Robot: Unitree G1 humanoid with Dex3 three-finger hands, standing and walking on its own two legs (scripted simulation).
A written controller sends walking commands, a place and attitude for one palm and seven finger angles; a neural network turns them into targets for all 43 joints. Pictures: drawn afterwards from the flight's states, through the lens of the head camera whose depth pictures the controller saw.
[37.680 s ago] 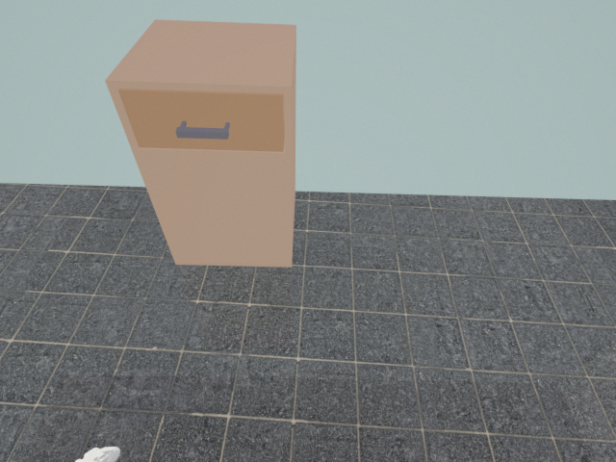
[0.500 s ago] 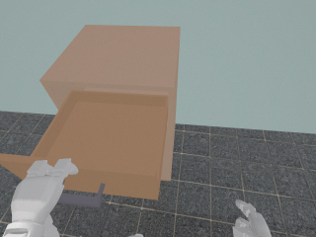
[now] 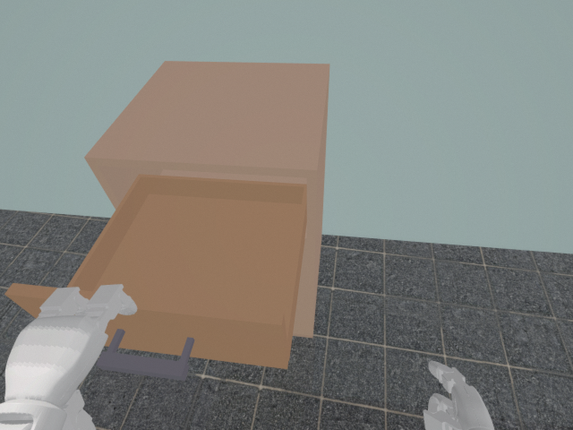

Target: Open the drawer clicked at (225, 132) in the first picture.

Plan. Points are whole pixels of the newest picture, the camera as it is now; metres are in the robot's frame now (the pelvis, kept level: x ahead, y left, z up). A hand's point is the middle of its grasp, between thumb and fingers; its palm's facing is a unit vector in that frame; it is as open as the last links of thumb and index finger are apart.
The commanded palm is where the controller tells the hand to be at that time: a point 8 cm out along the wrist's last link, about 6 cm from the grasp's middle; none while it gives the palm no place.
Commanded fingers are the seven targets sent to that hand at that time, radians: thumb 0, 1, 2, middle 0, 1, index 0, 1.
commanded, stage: lift the hand off the handle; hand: left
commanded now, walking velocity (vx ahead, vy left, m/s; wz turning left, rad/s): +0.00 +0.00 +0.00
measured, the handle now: (148, 352) +0.24 +0.26 -0.07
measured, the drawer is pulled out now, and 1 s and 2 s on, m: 0.30 0.30 0.30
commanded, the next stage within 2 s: draw the hand back to the body in 0.22 s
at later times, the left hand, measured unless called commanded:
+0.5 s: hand (82, 352) +0.18 +0.26 +0.08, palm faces +0.04 -0.07 -1.00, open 13.8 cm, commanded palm +0.16 +0.26 +0.14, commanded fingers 0.00 -0.50 0.30 -0.30 -1.20 -0.30 -1.20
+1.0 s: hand (68, 345) +0.18 +0.26 +0.12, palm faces +0.17 -0.55 -0.82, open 13.8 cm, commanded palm +0.15 +0.28 +0.17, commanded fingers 0.00 -0.32 0.38 -0.29 -1.09 -0.29 -1.09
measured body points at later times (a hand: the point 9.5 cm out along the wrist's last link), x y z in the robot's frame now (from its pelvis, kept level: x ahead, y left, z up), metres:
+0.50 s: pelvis +0.00 +0.00 +0.01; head +0.01 -0.02 +0.45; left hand +0.18 +0.26 +0.14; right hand +0.19 -0.22 -0.09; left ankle +0.02 +0.12 -0.70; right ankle -0.03 -0.13 -0.70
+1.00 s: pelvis +0.00 +0.01 +0.02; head +0.01 -0.02 +0.47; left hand +0.16 +0.28 +0.16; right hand +0.21 -0.21 -0.07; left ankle +0.02 +0.12 -0.70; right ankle -0.03 -0.13 -0.70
